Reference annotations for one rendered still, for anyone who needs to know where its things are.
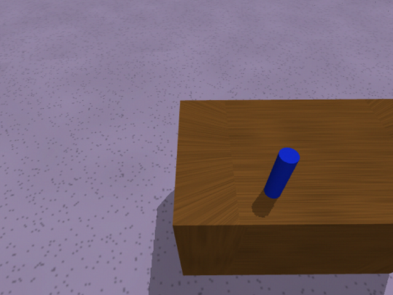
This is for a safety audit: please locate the can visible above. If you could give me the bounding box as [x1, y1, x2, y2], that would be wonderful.
[264, 147, 300, 199]

